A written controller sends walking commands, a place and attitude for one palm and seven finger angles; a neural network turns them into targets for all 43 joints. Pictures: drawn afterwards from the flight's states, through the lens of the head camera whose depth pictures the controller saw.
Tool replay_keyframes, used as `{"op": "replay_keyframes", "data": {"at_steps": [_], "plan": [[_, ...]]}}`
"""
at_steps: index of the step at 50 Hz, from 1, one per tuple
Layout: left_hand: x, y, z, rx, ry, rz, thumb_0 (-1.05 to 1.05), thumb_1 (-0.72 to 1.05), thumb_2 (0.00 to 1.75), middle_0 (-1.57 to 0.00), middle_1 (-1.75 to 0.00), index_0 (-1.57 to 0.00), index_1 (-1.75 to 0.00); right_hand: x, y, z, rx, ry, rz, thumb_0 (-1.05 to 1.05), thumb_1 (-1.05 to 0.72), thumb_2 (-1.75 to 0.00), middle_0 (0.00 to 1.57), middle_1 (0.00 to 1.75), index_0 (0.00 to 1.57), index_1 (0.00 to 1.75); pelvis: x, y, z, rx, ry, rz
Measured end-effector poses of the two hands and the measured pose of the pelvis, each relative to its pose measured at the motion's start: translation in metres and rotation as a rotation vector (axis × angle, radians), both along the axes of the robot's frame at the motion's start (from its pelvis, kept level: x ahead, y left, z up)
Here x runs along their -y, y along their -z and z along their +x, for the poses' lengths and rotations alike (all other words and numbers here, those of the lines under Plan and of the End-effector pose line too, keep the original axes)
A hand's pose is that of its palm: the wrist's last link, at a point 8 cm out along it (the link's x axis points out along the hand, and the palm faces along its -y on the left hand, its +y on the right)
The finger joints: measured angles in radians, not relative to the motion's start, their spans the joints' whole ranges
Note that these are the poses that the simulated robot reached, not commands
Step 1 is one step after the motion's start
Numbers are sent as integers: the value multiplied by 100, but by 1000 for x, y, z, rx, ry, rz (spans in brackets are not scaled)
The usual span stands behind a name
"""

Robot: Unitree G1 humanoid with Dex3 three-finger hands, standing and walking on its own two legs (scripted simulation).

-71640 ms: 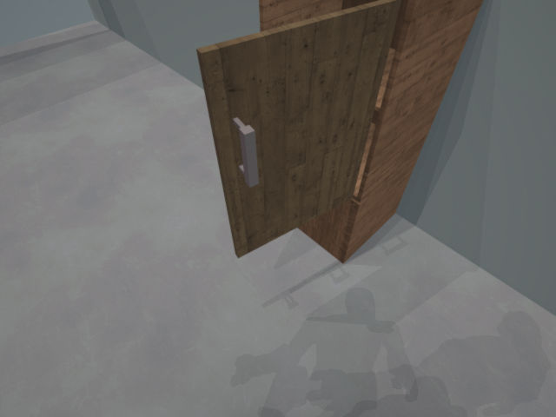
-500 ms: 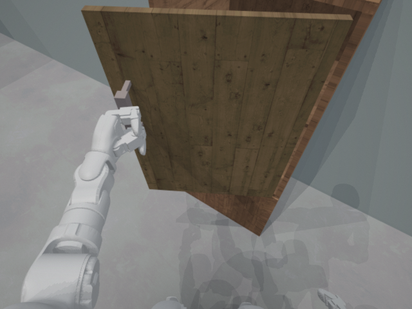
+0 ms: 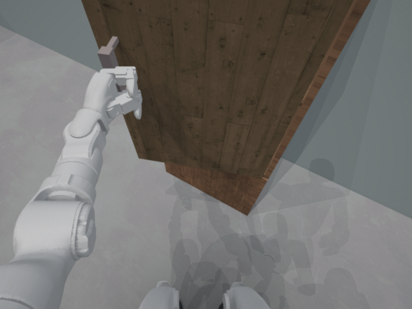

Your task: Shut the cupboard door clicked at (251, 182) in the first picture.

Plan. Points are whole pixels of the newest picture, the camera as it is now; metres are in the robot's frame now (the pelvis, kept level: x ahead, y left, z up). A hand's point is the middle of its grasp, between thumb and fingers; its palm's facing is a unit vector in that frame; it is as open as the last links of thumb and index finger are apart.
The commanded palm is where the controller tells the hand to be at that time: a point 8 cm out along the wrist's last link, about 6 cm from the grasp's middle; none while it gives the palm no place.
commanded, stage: push the door shut along its arc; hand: left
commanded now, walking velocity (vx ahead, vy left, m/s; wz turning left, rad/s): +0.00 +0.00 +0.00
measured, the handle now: (118, 73) +0.56 +0.15 +0.11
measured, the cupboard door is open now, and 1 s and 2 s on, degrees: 20 10 4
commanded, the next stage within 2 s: pull the fist back off the door in 1.00 s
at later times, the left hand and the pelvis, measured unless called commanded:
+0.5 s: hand (165, 75) +0.55 +0.06 +0.11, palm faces -0.37 -0.93 +0.01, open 3.0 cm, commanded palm +0.55 +0.11 +0.11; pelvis +0.01 +0.00 -0.02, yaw -2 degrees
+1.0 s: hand (173, 68) +0.57 +0.04 +0.11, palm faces -0.45 -0.89 +0.00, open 3.3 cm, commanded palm +0.60 +0.05 +0.11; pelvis +0.01 +0.00 -0.03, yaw -1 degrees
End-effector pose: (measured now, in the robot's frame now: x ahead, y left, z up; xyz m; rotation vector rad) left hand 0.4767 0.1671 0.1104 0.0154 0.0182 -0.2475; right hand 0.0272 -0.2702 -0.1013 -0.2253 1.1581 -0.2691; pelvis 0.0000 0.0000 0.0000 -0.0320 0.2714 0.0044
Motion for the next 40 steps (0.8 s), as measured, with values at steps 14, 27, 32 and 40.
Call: {"op": "replay_keyframes", "data": {"at_steps": [14, 27, 32, 40], "plan": [[30, 0, 38, -23, 95, 3, 2, 90, 90, -130, -150, -130, -150, -4, 8, -24, -64, 37, -1, 0, -91, -89, 21, 30, 20, 30, -1, 10, 1, -61, 8, -9], [53, -1, 78, -30, 141, -9, 0, 85, 91, -130, -150, -130, -150, -7, 11, -56, -147, 119, 10, 0, -91, -89, 21, 30, 20, 30, 2, 17, 9, -115, 41, -5], [52, -1, 83, -48, 161, 2, -2, 83, 91, -130, -150, -130, -150, -7, 12, -63, -196, 121, 8, 0, -91, -89, 21, 30, 20, 30, 4, 18, 10, -124, 33, -10], [58, -3, 89, -58, 191, 12, -1, 87, 94, -130, -150, -131, -150, 0, 12, -60, -211, 100, -24, 0, -91, -89, 21, 30, 20, 30, 6, 21, 10, -142, 17, -17]]}}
